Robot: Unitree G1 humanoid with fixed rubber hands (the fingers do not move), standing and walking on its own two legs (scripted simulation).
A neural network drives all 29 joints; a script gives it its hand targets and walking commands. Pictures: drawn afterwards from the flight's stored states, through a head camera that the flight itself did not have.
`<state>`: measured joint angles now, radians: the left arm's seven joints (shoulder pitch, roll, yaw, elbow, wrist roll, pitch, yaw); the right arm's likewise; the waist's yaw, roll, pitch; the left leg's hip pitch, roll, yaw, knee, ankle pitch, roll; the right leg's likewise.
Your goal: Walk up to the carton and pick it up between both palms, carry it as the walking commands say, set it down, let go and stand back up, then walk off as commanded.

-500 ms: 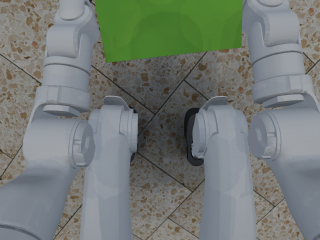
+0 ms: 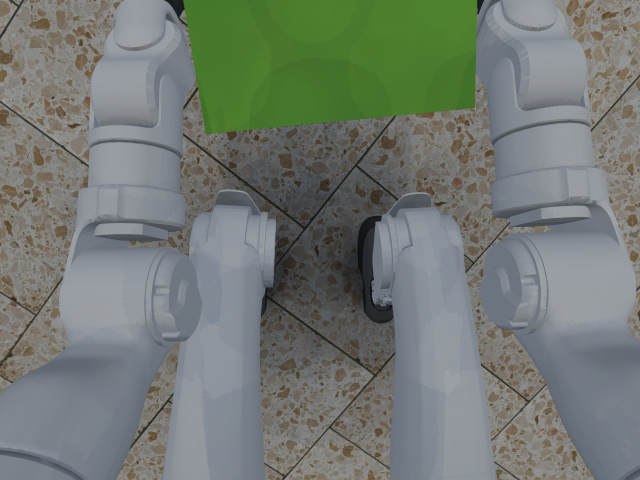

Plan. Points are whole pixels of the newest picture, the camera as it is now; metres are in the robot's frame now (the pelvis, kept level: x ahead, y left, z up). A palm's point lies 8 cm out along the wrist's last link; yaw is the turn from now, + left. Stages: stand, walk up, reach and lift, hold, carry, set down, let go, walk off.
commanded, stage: reach and lift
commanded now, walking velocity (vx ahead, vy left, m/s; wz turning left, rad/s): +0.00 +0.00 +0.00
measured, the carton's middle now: (327, 18) +0.53 +0.00 -0.17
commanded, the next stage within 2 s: none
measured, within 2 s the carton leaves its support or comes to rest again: neither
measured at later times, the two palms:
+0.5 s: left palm out of the picture +0.51 +0.16 -0.04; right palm out of the picture +0.53 -0.14 -0.03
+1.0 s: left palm out of the picture +0.48 +0.15 +0.03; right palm out of the picture +0.50 -0.15 +0.04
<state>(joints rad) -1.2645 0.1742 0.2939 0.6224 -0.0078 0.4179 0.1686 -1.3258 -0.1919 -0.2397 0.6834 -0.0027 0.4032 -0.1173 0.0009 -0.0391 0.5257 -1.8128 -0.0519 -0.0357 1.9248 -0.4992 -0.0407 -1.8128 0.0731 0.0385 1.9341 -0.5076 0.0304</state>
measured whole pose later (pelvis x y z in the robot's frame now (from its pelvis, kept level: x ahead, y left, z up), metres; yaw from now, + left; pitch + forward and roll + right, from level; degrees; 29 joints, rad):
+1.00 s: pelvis -0.01 +0.00 +0.10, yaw +0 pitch +13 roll +0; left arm -1.09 0.12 0.28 0.53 0.03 0.50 0.16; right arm -1.14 -0.14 -0.23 0.60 -0.02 0.47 -0.11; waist 0.00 -0.03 0.52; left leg -1.37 -0.05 -0.05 1.58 -0.43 -0.04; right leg -1.38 0.07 0.04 1.59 -0.44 0.01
